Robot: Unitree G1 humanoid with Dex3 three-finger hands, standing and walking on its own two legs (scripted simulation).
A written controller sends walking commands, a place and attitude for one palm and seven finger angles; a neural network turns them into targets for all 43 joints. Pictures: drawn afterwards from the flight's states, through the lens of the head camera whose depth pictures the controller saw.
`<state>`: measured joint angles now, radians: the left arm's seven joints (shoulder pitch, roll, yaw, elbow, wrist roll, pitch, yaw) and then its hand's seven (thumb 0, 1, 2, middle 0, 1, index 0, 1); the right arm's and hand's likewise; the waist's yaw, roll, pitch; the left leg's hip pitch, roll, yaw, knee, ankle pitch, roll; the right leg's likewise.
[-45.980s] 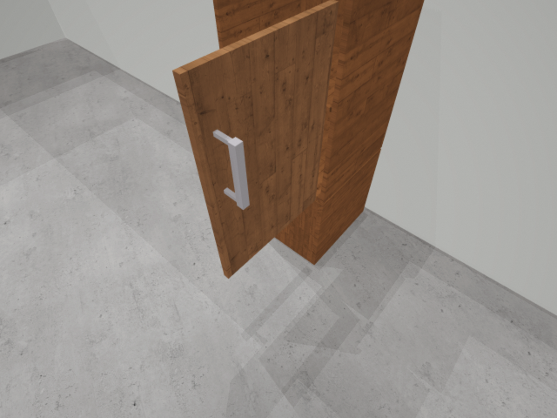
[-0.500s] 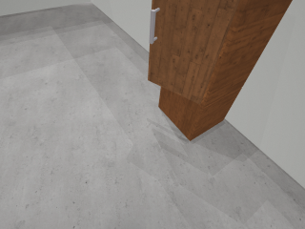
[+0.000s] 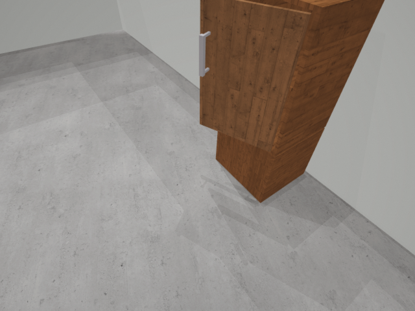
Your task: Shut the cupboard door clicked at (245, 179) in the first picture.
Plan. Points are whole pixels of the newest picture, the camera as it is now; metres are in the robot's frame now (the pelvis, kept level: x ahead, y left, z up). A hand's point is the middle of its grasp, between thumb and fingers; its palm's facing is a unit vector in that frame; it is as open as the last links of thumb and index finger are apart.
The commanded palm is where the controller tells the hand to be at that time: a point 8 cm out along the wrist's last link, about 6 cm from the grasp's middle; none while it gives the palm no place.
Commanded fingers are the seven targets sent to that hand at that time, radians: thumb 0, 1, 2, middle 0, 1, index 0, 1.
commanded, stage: let the arm hang, fingers relaxed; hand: left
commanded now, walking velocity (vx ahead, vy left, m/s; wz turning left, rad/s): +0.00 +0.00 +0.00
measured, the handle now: (204, 54) +1.02 +0.06 +0.04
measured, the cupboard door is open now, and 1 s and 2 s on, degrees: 23 23 23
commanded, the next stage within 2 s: look to check the result in 0.12 s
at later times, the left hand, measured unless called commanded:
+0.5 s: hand out of the picture +0.01 +0.20 -0.17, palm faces +0.00 -0.96 -0.26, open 7.4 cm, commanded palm none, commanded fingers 0.00 0.90 0.90 -0.20 -0.30 -0.20 -0.30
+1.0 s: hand out of the picture +0.07 +0.20 -0.17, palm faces +0.03 -0.96 -0.28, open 7.4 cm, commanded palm none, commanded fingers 0.00 0.90 0.90 -0.20 -0.30 -0.20 -0.30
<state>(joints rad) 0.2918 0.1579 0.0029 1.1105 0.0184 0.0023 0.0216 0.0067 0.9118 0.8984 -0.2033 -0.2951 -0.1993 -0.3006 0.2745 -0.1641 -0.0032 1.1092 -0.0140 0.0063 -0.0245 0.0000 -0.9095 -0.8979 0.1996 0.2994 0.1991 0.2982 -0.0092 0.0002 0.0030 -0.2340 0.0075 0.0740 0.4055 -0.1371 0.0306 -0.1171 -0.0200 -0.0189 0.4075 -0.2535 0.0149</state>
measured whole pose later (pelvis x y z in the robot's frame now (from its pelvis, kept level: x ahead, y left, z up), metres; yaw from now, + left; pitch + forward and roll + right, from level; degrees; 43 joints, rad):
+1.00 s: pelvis +0.03 -0.02 +0.00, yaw +2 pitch -1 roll +0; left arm 0.19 0.25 0.02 1.09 0.01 0.00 0.02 0.01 0.91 0.90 -0.20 -0.30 -0.20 -0.30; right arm 0.17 -0.26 0.00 1.09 -0.01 0.01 -0.02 0.00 -0.91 -0.90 0.20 0.30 0.20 0.30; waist -0.02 0.01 0.04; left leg -0.22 0.01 0.03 0.40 -0.16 0.00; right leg -0.07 -0.01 -0.06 0.37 -0.28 -0.01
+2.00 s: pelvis +0.11 +0.02 -0.01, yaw +43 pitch +1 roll +2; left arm 0.42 0.18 0.05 0.98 0.03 -0.05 0.00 0.01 0.91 0.90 -0.21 -0.30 -0.20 -0.30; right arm 0.08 -0.26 -0.05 0.89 -0.03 0.04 0.05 0.01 -0.91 -0.90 0.19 0.30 0.19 0.30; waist 0.04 -0.02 0.12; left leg -0.48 0.03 0.12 0.70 -0.31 0.04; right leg 0.02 -0.17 -0.31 0.44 -0.44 0.07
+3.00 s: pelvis +0.34 +0.27 -0.02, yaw +52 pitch +0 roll +1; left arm 0.32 0.15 0.06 1.01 0.03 0.04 0.00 0.01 0.91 0.90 -0.20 -0.30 -0.20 -0.30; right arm 0.09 -0.15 -0.01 0.96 -0.02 0.03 -0.02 0.00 -0.91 -0.90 0.20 0.30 0.20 0.30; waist 0.06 0.01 0.07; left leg -0.29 0.10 0.20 0.67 -0.37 -0.01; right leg -0.29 -0.03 -0.04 0.64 -0.33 0.00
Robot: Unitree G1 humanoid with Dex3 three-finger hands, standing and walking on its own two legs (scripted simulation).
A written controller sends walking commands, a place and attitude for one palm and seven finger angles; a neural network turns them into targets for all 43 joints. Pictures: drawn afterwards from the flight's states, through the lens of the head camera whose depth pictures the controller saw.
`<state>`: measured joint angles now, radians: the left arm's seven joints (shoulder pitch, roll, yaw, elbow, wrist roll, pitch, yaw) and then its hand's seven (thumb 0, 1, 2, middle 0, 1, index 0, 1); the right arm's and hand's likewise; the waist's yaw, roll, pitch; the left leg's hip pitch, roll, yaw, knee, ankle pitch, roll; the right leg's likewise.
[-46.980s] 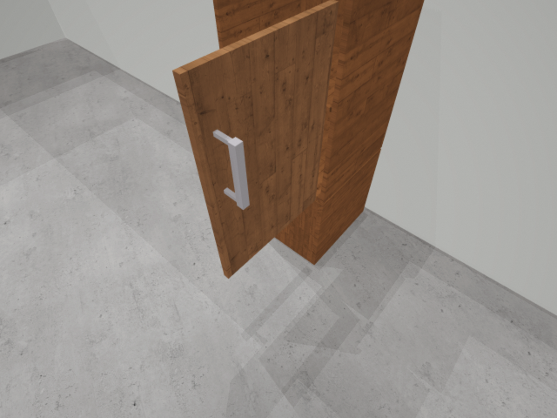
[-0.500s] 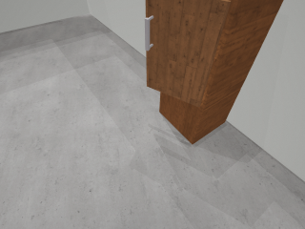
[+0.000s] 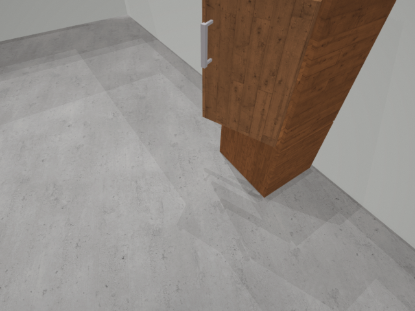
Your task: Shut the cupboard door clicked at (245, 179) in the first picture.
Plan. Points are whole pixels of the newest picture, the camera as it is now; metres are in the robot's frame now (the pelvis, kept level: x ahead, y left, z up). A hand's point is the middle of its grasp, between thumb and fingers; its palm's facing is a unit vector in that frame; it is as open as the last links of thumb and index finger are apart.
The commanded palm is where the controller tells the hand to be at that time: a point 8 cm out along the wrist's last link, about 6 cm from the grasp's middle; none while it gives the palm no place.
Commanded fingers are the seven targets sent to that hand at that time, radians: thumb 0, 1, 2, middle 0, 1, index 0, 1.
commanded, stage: walk to a spot facing it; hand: left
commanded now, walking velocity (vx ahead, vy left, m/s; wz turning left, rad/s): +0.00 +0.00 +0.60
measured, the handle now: (207, 44) +1.00 +0.05 +0.04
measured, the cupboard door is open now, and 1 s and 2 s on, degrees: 23 23 23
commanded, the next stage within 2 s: turn to face it in 1.50 s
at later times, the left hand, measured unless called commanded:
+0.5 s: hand out of the picture +0.02 +0.24 -0.17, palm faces +0.29 -0.92 -0.25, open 7.4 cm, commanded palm none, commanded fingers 0.00 0.90 0.90 -0.20 -0.30 -0.20 -0.30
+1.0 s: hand out of the picture -0.09 +0.15 -0.17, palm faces +0.68 -0.69 -0.24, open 7.4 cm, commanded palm none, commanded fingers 0.00 0.90 0.90 -0.20 -0.30 -0.20 -0.30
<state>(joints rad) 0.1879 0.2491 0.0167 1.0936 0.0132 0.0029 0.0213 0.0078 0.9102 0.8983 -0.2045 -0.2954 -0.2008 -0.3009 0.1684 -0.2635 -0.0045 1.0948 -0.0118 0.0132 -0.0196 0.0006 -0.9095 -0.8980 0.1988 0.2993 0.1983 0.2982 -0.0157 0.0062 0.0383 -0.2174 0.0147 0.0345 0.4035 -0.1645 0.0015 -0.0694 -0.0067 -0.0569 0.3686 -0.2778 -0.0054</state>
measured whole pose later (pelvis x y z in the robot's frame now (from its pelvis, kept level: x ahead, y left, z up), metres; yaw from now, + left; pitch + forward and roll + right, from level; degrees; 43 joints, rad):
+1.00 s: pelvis +0.08 +0.04 -0.01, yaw +41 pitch +1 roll +2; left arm 0.42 0.18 0.05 0.98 0.03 -0.05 0.00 0.01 0.91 0.90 -0.21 -0.30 -0.20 -0.30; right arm 0.08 -0.26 -0.05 0.89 -0.03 0.04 0.05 0.01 -0.91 -0.90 0.19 0.30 0.19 0.30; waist 0.04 -0.02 0.12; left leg -0.48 0.03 0.12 0.70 -0.31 0.04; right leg 0.02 -0.17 -0.31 0.44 -0.44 0.07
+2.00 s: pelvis +0.32 +0.28 -0.02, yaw +51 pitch +0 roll +1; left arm 0.32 0.15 0.06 1.01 0.03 0.04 0.00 0.01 0.91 0.90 -0.20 -0.30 -0.20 -0.30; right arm 0.09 -0.15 -0.01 0.96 -0.02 0.03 -0.02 0.00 -0.91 -0.90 0.20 0.30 0.20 0.30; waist 0.06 0.01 0.07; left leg -0.29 0.10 0.20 0.67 -0.37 -0.01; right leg -0.29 -0.03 -0.04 0.64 -0.33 0.00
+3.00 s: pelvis +0.35 +0.35 -0.01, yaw +15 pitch +1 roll -1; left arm 0.19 0.24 0.07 0.88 0.02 0.08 -0.03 0.01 0.91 0.90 -0.21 -0.30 -0.20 -0.30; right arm 0.20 -0.20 -0.01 0.85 -0.03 0.00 -0.03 0.00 -0.91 -0.90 0.20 0.30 0.20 0.30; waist 0.01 -0.04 0.08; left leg -0.29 0.08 0.07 0.58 -0.30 -0.01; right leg -0.47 0.05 0.04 0.95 -0.49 0.03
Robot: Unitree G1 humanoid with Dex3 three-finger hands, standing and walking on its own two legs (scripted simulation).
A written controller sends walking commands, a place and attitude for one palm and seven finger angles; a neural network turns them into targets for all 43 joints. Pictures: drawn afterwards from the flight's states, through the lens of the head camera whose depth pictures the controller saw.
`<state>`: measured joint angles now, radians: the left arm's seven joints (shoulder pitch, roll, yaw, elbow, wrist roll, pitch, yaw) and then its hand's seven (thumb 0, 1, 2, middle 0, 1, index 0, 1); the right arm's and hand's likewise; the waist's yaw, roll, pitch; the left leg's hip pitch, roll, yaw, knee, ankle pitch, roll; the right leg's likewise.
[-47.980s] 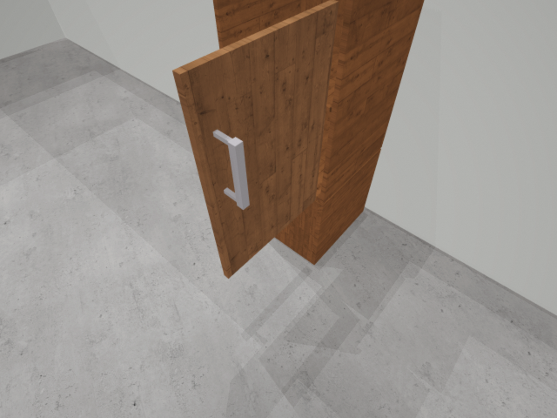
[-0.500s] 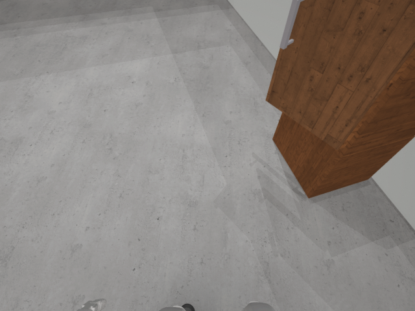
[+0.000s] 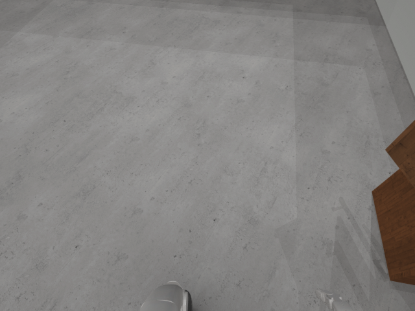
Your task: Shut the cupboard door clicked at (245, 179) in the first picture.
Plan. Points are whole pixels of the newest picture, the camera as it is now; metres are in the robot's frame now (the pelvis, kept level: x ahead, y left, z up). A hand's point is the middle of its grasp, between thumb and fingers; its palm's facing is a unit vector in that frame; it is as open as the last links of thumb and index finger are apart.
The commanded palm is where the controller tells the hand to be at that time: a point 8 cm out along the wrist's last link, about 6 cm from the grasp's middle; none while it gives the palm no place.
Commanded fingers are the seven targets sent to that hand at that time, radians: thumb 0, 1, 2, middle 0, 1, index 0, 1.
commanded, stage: walk to a spot facing it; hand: left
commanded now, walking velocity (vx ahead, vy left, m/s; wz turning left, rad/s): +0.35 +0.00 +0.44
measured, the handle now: out of the picture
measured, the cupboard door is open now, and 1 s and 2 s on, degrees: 23 23 23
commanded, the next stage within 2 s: turn to face it in 0.50 s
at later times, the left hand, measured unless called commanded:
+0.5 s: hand (147, 235) +0.27 +0.18 -0.15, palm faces +0.21 -0.95 -0.24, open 7.3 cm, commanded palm none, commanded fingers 0.00 0.90 0.90 -0.20 -0.30 -0.20 -0.30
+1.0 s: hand (145, 229) +0.30 +0.20 -0.18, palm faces +0.26 -0.94 -0.20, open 7.4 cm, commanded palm none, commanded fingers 0.00 0.90 0.90 -0.20 -0.30 -0.20 -0.30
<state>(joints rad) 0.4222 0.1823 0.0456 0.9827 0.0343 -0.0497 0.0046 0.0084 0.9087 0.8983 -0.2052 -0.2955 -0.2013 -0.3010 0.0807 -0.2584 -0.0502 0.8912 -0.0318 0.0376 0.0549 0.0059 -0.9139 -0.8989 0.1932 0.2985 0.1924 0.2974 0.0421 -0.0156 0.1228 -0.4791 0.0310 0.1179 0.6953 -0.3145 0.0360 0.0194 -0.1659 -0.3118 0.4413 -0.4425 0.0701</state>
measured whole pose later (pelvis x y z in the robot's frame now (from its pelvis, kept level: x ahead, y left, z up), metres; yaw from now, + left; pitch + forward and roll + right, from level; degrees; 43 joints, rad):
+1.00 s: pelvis +0.34 +0.02 -0.01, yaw +9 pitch +0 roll +1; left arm 0.32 0.15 0.06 1.01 0.03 0.04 0.00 0.01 0.91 0.90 -0.20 -0.30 -0.20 -0.30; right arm 0.09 -0.15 -0.01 0.96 -0.02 0.03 -0.02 0.00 -0.91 -0.90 0.20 0.30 0.20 0.30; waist 0.06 0.01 0.07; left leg -0.29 0.10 0.20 0.67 -0.37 -0.01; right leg -0.29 -0.03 -0.04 0.64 -0.33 0.00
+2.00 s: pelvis +0.41 +0.05 +0.00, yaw -27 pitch +1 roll -1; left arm 0.19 0.24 0.07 0.88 0.02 0.08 -0.03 0.01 0.91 0.90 -0.21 -0.30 -0.20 -0.30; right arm 0.20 -0.20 -0.01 0.85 -0.03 0.00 -0.03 0.00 -0.91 -0.90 0.20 0.30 0.20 0.30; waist 0.01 -0.04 0.08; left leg -0.29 0.08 0.07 0.58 -0.30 -0.01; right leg -0.47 0.05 0.04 0.95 -0.49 0.03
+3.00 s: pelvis +0.41 +0.01 +0.00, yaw -61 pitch +0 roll -1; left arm 0.13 0.22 0.05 0.87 0.02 0.03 -0.02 0.01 0.91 0.90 -0.20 -0.29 -0.20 -0.30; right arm 0.25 -0.28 -0.05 0.94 -0.01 0.06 -0.03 0.00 -0.91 -0.90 0.20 0.30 0.20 0.30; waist -0.03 0.07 0.08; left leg -0.39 0.12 0.08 0.97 -0.53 -0.07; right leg -0.29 0.01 -0.05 0.60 -0.32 -0.03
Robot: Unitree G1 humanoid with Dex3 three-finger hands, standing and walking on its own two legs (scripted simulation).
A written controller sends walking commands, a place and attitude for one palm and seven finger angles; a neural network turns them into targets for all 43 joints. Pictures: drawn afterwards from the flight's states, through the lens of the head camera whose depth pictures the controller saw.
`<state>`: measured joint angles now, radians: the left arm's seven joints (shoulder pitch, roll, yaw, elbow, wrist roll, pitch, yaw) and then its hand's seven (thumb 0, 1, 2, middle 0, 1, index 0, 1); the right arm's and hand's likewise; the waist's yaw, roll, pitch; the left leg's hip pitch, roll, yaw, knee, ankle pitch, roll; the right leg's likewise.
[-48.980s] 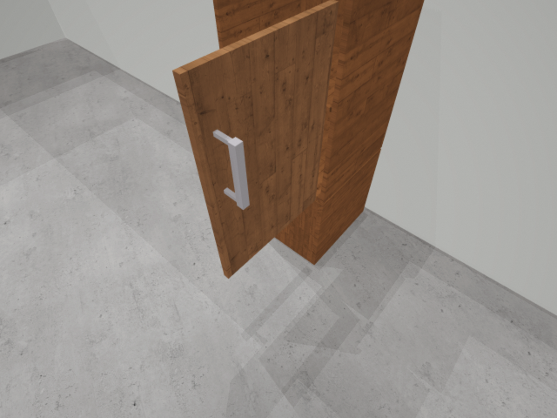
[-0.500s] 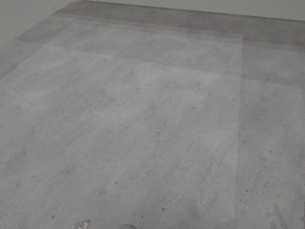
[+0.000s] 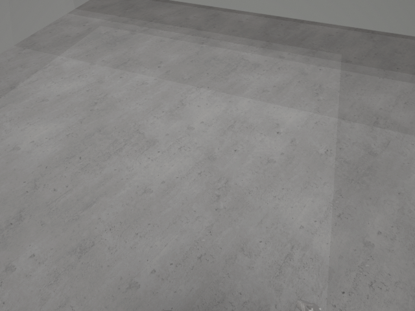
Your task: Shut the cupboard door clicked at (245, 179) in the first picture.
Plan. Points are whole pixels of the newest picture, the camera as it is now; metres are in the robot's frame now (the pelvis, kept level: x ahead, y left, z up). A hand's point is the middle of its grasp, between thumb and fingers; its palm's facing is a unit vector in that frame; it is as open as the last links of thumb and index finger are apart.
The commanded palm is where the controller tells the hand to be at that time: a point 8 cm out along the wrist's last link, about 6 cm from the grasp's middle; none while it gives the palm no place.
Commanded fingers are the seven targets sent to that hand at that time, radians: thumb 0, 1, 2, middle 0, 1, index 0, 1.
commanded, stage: turn to face it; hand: left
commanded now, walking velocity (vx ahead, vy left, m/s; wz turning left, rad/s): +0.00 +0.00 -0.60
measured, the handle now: out of the picture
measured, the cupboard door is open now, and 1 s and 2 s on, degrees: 23 23 23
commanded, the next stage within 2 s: none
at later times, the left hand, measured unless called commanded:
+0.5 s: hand (145, 252) +0.25 +0.18 -0.13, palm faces -0.31 -0.91 -0.26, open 7.4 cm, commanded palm none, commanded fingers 0.00 0.90 0.90 -0.20 -0.30 -0.20 -0.30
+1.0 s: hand (166, 257) +0.25 +0.13 -0.16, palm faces -0.54 -0.82 -0.18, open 7.4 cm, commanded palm none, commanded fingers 0.00 0.90 0.90 -0.20 -0.30 -0.20 -0.30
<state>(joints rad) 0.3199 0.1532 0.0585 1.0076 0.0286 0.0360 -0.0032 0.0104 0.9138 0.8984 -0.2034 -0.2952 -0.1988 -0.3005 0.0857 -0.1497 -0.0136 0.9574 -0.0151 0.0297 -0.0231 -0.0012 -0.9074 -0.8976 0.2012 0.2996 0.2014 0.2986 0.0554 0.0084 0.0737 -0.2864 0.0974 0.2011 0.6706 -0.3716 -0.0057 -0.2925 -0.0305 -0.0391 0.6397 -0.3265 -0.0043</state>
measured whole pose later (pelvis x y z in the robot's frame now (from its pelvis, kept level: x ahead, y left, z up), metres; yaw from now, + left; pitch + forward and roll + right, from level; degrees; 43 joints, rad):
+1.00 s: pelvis +0.07 +0.02 +0.01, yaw -36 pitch +1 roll -1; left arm 0.19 0.24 0.07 0.88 0.02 0.08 -0.03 0.01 0.91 0.90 -0.21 -0.30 -0.20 -0.30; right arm 0.20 -0.20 -0.01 0.85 -0.03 0.00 -0.03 0.00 -0.91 -0.90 0.20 0.30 0.20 0.30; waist 0.01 -0.04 0.08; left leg -0.29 0.08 0.07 0.58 -0.30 -0.01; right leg -0.47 0.05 0.04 0.95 -0.49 0.03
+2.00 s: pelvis +0.07 -0.03 +0.01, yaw -70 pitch +0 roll -1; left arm 0.13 0.22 0.05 0.87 0.02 0.03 -0.02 0.01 0.91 0.90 -0.20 -0.29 -0.20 -0.30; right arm 0.25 -0.28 -0.05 0.94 -0.01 0.06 -0.03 0.00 -0.91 -0.90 0.20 0.30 0.20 0.30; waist -0.03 0.07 0.08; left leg -0.39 0.12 0.08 0.97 -0.53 -0.07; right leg -0.29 0.01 -0.05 0.60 -0.32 -0.03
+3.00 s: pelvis +0.06 -0.18 +0.00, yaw -83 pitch +0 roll -2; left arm 0.28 0.18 0.04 1.07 0.02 0.01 -0.01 0.01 0.92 0.90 -0.20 -0.30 -0.20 -0.30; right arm 0.24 -0.19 -0.02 0.98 -0.04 -0.04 -0.01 0.00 -0.91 -0.90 0.20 0.30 0.20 0.30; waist -0.02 -0.02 0.03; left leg -0.37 0.07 0.12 0.63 -0.25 0.01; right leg -0.15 0.03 -0.07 0.59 -0.43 -0.03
